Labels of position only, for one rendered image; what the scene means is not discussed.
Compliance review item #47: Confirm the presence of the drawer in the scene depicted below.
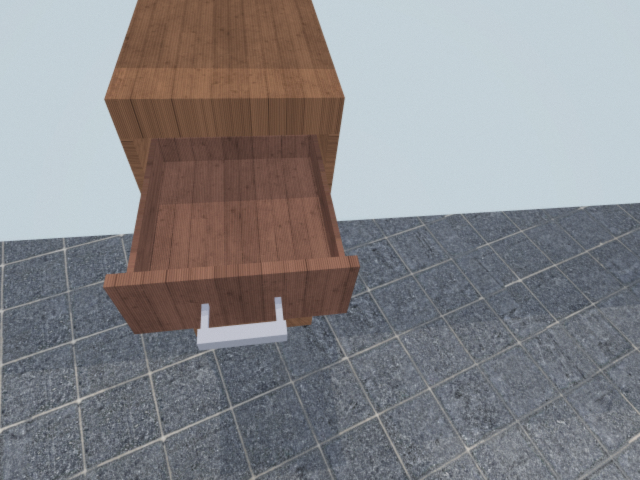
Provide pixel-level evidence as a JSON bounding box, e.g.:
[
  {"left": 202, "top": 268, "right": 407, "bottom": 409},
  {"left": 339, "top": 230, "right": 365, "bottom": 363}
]
[{"left": 103, "top": 134, "right": 360, "bottom": 334}]

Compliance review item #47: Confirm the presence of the cabinet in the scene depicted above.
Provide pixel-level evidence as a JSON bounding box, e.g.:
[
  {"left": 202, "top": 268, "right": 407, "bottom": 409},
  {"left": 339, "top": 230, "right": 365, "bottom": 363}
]
[{"left": 104, "top": 0, "right": 345, "bottom": 337}]

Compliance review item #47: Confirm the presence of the handle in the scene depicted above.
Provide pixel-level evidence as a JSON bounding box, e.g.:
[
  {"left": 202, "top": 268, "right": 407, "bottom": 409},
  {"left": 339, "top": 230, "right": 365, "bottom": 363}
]
[{"left": 197, "top": 297, "right": 287, "bottom": 351}]

